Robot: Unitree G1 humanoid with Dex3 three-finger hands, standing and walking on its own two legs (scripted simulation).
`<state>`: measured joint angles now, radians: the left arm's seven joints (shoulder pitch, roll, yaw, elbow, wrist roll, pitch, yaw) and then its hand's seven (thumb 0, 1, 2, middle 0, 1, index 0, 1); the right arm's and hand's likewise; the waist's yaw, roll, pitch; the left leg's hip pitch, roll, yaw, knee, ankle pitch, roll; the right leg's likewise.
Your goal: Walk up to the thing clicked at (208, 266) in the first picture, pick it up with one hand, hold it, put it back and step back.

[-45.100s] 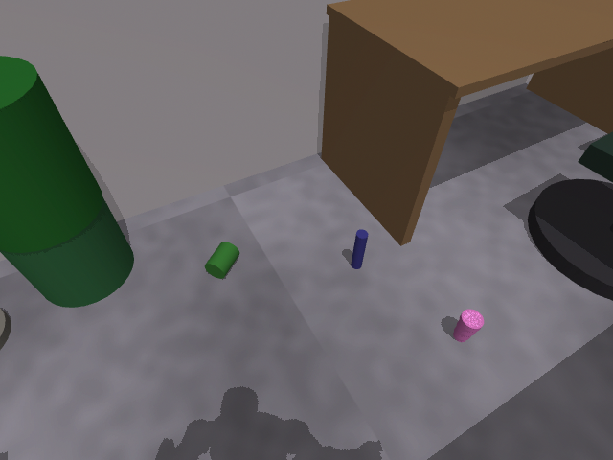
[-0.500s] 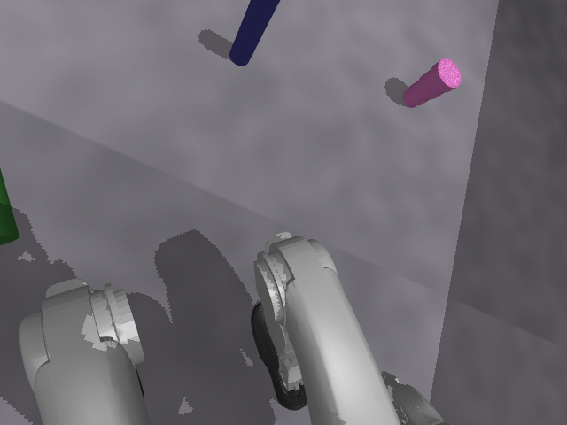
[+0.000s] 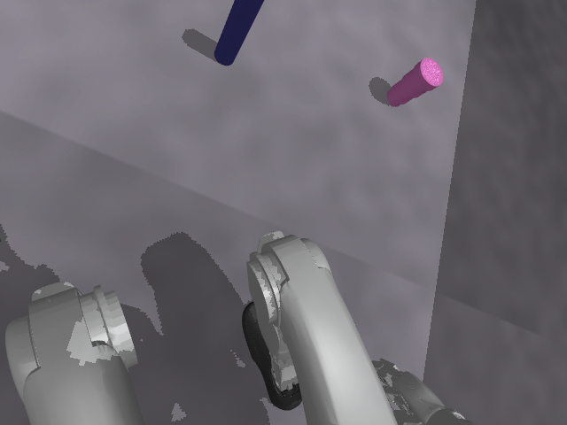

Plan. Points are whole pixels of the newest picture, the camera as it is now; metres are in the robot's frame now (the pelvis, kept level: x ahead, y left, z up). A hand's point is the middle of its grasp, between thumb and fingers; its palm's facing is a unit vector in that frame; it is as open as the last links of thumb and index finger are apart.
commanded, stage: close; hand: left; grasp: from above
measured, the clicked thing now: out of the picture +0.44 +0.33 -0.26
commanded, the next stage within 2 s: settle in 1.24 s
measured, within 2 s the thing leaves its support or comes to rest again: leaves its support in 1.70 s
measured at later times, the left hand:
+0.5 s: hand out of the picture +0.43 +0.33 -0.22, palm faces -0.43 -0.14 -0.89, open 14.3 cm
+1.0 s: hand out of the picture +0.43 +0.33 -0.22, palm faces -0.44 -0.13 -0.89, open 14.3 cm
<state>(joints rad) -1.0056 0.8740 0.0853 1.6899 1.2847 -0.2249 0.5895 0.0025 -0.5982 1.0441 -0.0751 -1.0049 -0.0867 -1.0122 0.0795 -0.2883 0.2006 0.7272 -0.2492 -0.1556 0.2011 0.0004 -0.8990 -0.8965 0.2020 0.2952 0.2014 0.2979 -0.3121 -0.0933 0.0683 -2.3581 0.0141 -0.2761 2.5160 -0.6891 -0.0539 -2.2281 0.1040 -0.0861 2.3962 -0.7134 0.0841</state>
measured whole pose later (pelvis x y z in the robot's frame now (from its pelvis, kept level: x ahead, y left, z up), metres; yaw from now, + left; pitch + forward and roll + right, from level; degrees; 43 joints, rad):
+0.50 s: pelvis +0.00 +0.00 +0.00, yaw -1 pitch +28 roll -13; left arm -1.03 0.92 0.08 1.74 1.29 -0.25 0.60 0.00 -0.61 0.95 -0.17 -0.95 -0.18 -0.95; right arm 0.08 -0.30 0.23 0.71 -0.27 -0.17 0.20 0.00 -0.90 -0.90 0.20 0.30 0.20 0.30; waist -0.32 -0.10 0.08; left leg -2.36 0.02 -0.29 2.53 -0.69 -0.05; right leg -2.22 0.11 -0.10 2.40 -0.71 0.08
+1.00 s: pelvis +0.00 +0.00 +0.00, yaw -1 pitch +29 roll -12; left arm -1.02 0.91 0.07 1.70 1.26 -0.24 0.59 0.00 -0.58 0.85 -0.22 -0.86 -0.24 -0.86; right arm 0.09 -0.30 0.23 0.70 -0.26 -0.17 0.21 0.00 -0.89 -0.90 0.20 0.30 0.20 0.30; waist -0.32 -0.09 0.08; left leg -2.36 0.02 -0.29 2.52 -0.69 -0.05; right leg -2.23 0.10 -0.10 2.39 -0.71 0.08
